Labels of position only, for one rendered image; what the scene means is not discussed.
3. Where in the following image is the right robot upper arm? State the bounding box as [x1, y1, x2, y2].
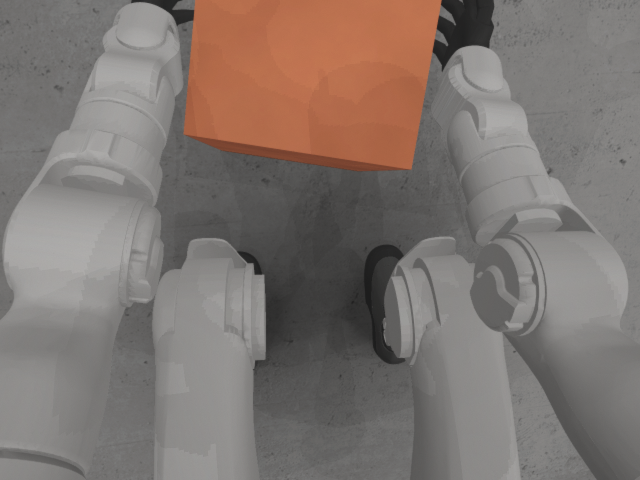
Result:
[470, 231, 640, 480]

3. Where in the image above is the robot right foot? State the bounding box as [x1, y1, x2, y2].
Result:
[364, 245, 406, 364]

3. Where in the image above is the carton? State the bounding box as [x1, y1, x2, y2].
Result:
[184, 0, 442, 171]

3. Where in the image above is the robot right hand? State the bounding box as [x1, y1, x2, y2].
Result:
[433, 0, 494, 72]

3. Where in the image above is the robot right shin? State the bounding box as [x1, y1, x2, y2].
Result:
[383, 237, 475, 354]

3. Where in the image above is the left robot upper arm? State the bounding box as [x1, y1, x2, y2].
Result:
[0, 183, 164, 480]

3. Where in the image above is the robot left hand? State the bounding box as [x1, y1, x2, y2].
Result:
[131, 0, 194, 26]

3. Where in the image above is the left robot forearm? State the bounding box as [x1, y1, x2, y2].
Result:
[2, 2, 183, 291]

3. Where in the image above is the right robot forearm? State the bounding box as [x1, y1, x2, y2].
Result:
[431, 45, 628, 297]

